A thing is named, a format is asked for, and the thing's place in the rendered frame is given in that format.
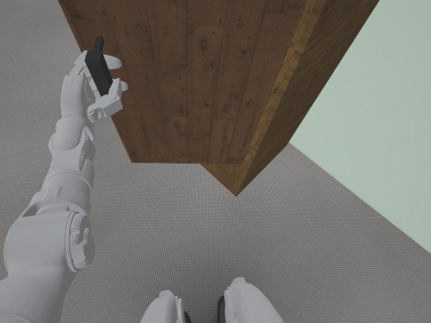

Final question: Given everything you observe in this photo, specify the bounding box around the cupboard door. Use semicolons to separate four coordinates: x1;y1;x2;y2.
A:
58;0;308;164

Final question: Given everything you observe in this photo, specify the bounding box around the handle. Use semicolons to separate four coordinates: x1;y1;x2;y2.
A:
85;36;113;97

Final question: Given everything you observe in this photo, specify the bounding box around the right robot thigh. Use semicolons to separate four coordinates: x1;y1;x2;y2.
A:
224;283;285;323

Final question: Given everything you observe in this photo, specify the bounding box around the robot left hand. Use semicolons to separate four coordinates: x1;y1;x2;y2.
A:
61;50;128;128

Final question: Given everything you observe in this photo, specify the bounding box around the left robot upper arm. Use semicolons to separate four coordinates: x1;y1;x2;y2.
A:
0;211;95;323

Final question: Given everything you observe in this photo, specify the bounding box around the left robot forearm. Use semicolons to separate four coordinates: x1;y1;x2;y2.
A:
3;117;96;274

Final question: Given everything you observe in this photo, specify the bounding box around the right robot shin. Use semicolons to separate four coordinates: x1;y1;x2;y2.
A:
225;277;246;323

